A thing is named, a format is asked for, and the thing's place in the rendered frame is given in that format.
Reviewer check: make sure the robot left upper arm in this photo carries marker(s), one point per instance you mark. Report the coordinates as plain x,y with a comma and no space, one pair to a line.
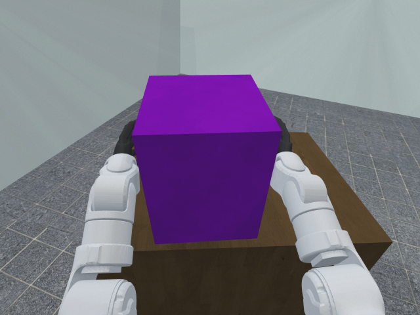
100,297

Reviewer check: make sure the robot right forearm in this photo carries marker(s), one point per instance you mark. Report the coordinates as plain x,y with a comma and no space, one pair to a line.
320,239

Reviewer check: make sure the robot right hand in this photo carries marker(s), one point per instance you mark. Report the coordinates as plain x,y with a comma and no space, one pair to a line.
285,145

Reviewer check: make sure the robot left hand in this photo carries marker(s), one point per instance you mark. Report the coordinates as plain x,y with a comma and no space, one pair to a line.
125,142

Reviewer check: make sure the robot right upper arm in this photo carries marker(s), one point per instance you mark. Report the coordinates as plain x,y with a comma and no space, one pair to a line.
340,290

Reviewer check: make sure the carton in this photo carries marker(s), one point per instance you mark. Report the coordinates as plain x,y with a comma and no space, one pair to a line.
206,146

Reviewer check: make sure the robot left forearm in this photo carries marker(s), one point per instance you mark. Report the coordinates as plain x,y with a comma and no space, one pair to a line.
106,244

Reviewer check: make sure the pedestal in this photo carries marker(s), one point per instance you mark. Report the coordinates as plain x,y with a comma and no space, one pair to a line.
260,276

